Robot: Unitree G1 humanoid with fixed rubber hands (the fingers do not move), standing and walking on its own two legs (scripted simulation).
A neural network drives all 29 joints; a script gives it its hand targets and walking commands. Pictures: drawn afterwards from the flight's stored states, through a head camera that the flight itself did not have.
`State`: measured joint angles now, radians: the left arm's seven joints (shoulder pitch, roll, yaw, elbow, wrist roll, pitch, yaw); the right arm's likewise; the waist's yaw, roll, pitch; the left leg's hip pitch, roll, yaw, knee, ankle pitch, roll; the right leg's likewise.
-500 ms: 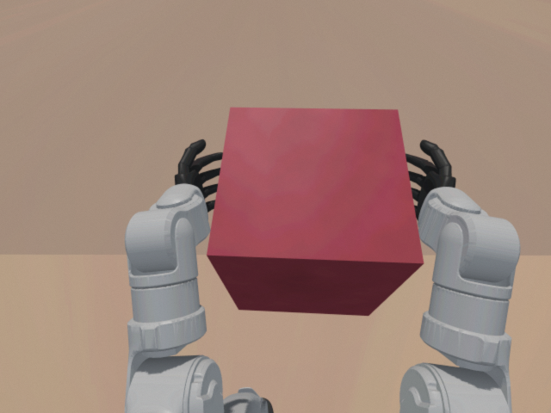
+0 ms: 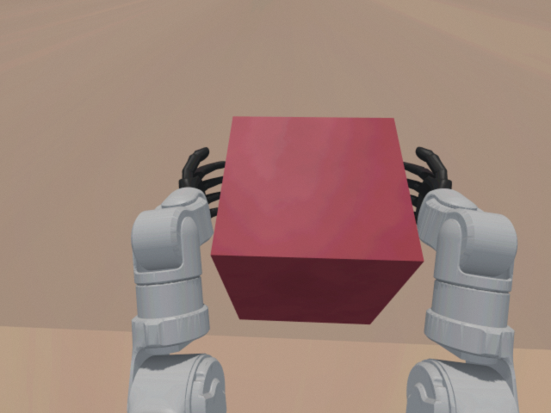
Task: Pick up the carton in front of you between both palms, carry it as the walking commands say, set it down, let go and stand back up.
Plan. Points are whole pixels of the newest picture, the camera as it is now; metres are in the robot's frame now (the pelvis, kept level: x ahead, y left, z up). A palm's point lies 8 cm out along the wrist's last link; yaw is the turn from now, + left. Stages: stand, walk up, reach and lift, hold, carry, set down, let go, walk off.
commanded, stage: carry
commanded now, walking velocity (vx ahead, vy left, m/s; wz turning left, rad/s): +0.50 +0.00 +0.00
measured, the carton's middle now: (307, 230) +0.35 +0.01 +0.09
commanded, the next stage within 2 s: none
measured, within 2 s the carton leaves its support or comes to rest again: neither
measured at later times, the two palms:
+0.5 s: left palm (238, 82) +0.64 +0.15 +0.17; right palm (404, 91) +0.61 -0.15 +0.17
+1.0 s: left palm (252, 9) +0.90 +0.16 +0.21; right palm (383, 5) +0.92 -0.15 +0.21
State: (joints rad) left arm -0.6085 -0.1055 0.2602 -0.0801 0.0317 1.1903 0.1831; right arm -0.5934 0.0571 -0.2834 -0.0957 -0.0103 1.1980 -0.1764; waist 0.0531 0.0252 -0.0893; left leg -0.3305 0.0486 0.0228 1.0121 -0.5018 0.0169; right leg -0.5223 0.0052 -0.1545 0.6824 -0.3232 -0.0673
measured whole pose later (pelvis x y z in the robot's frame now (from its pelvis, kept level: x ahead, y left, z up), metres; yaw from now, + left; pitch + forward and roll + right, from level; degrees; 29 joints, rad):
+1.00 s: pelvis +0.57 -0.01 +0.07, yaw +1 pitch +5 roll +0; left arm -0.58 -0.10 0.27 -0.09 0.00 1.17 0.19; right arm -0.59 0.12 -0.32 -0.12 -0.06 1.18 -0.17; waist 0.07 0.01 -0.06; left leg -0.63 0.04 0.04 0.93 -0.34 0.01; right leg -0.29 0.00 -0.12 0.47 -0.27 -0.07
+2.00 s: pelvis +1.12 -0.01 +0.07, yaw -1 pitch +2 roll +0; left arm -0.01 -0.13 0.06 -0.45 0.05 1.24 0.13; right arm -0.01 0.13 -0.06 -0.44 -0.06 1.23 -0.13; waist 0.00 -0.02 -0.20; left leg -0.30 0.06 0.18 0.50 -0.23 0.01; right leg -0.18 -0.06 -0.19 0.48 -0.34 -0.01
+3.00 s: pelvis +1.11 +0.00 +0.07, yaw -2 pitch +2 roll +0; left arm -0.20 -0.14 0.17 0.17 0.23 0.72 0.02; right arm -0.21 0.14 -0.18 0.17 -0.23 0.72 -0.02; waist 0.00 0.00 -0.11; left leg -0.32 0.07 0.19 0.51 -0.22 0.02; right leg -0.22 -0.06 -0.17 0.51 -0.32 0.00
